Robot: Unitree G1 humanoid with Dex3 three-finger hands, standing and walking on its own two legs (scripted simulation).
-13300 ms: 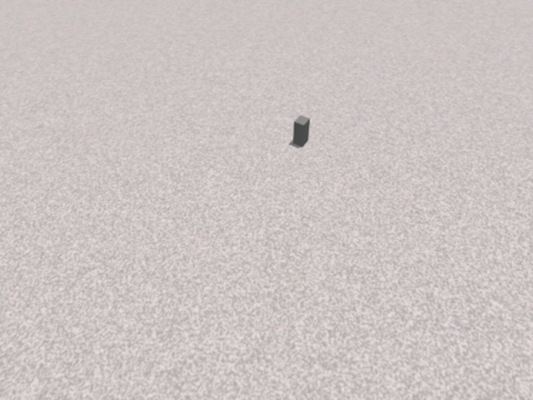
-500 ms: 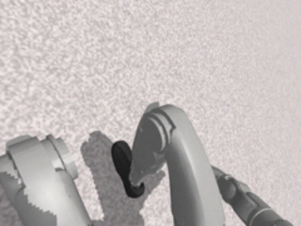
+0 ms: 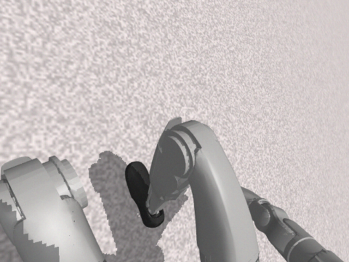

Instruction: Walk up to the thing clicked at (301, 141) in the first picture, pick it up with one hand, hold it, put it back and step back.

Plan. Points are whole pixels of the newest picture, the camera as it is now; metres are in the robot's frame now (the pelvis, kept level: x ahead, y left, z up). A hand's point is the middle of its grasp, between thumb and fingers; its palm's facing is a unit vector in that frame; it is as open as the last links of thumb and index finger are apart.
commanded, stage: close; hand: left
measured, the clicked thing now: out of the picture +0.48 +0.30 -0.22
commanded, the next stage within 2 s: settle in 0.74 s
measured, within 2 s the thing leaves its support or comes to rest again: leaves its support in 1.20 s
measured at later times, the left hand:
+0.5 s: hand out of the picture +0.45 +0.30 -0.20, palm faces +0.41 -0.91 -0.03, open 9.9 cm
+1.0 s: hand out of the picture +0.45 +0.30 -0.20, palm faces +0.43 -0.90 -0.02, open 10.1 cm
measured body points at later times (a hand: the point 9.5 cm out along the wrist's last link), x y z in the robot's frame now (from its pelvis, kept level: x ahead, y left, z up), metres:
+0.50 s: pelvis +0.00 +0.00 +0.00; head +0.25 +0.20 +0.31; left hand +0.42 +0.34 -0.19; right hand +0.17 -0.24 -0.03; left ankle +0.08 +0.12 -0.26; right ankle +0.16 -0.12 -0.26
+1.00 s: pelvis +0.00 +0.00 +0.00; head +0.24 +0.20 +0.31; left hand +0.42 +0.35 -0.19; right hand +0.16 -0.24 -0.03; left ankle +0.08 +0.12 -0.26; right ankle +0.16 -0.12 -0.26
